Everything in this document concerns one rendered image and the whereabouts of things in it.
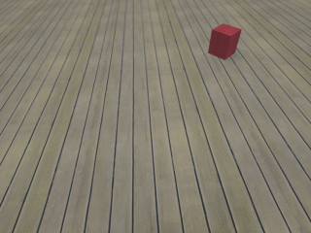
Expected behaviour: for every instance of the carton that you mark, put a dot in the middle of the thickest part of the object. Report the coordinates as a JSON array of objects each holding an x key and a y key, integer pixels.
[{"x": 224, "y": 40}]

